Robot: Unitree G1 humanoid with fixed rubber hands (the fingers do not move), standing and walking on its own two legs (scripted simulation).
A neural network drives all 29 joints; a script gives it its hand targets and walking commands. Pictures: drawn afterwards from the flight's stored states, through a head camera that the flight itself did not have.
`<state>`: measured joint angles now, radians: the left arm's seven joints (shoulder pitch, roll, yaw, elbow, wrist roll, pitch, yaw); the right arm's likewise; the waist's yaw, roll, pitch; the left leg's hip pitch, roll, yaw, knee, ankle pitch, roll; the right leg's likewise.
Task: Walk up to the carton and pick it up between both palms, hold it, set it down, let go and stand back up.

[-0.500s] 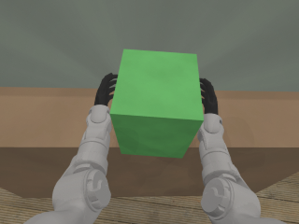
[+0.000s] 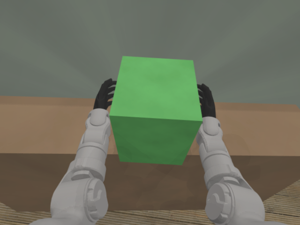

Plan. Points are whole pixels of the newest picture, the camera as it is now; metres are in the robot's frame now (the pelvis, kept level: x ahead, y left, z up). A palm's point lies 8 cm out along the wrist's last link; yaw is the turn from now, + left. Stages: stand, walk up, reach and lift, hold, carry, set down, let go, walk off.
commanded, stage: reach and lift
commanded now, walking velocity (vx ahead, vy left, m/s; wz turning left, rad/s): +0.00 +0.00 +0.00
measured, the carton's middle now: (154, 114) +0.42 -0.04 +0.06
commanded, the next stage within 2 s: none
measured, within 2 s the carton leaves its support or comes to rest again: neither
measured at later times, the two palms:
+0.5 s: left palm (95, 100) +0.39 +0.12 +0.16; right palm (212, 107) +0.36 -0.17 +0.15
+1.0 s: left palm (89, 97) +0.37 +0.13 +0.18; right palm (214, 104) +0.34 -0.16 +0.18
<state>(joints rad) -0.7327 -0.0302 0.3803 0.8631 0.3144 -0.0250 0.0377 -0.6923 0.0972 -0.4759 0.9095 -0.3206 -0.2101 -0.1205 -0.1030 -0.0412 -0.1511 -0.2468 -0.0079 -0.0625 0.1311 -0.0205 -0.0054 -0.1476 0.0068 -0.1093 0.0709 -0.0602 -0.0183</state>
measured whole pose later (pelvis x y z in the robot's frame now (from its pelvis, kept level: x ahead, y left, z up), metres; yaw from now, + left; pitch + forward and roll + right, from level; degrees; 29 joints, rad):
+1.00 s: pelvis -0.02 +0.01 +0.00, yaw -1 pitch -5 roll -1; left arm -0.67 -0.01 0.21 0.21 0.29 0.63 0.04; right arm -0.67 -0.01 -0.12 0.53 0.10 0.25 -0.18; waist -0.11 -0.09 0.03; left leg -0.09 0.00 -0.05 0.28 -0.10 0.00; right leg 0.03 0.01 -0.09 0.16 -0.11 -0.01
